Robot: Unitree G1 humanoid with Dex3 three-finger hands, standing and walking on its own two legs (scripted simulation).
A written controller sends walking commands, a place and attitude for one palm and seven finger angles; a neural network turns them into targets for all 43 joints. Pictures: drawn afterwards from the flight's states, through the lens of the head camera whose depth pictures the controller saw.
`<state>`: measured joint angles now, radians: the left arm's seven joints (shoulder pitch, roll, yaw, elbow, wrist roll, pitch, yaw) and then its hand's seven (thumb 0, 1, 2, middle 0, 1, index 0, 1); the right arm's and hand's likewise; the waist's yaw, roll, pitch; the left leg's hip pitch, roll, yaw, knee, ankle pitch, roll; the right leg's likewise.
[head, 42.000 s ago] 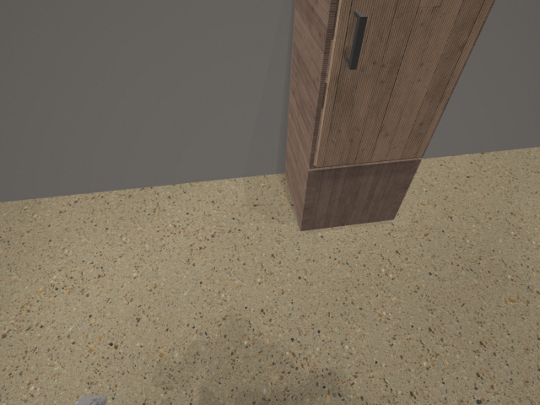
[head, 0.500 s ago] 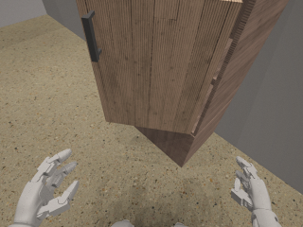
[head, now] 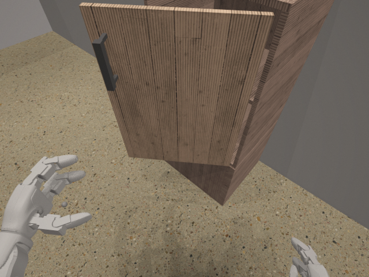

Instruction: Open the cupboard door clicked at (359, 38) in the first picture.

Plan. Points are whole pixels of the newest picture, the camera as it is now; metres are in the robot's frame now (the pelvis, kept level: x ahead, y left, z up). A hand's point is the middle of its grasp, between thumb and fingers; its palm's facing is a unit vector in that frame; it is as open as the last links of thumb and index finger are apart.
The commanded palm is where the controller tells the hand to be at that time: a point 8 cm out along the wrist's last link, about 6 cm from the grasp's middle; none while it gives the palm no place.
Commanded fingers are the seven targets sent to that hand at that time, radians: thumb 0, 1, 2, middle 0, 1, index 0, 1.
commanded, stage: raise the hand with hooked fingers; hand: left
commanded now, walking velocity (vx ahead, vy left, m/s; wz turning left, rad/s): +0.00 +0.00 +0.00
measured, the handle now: (107, 63) +0.58 +0.23 +0.15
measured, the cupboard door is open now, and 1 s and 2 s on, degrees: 36 36 36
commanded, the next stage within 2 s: move the hooked fingers beside the handle in 1.14 s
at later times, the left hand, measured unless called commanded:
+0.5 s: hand (25, 160) +0.28 +0.30 +0.15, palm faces +0.02 -1.00 -0.07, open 13.9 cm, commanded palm +0.25 +0.34 +0.16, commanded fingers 0.00 -0.50 0.30 -0.30 -1.20 -0.30 -1.20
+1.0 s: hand (30, 142) +0.30 +0.29 +0.17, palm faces +0.02 -1.00 -0.06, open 14.0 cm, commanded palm +0.27 +0.33 +0.18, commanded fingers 0.00 -0.50 0.30 -0.30 -1.20 -0.30 -1.20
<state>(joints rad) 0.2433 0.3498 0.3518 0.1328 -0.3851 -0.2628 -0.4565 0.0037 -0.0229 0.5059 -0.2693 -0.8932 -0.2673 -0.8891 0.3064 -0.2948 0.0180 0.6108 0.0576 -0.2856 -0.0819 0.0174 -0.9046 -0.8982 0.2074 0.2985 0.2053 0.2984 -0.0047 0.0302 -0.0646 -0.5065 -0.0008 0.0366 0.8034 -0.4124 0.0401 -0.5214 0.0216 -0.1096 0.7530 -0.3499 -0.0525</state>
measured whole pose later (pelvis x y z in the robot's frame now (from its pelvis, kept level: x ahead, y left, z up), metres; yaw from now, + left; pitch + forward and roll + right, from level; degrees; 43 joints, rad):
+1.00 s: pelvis +0.01 +0.01 +0.03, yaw +0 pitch +1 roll -1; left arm -0.14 0.47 0.45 0.29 -0.33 0.02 -0.51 -0.01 -0.50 0.30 -0.30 -1.20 -0.30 -1.20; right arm 0.26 -0.28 0.07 0.60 0.07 -0.22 -0.10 0.02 -0.91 -0.90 0.21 0.30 0.20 0.30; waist 0.03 0.04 -0.03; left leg -0.24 -0.03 0.04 0.54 -0.31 0.05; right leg -0.26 0.01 -0.10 0.50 -0.26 -0.04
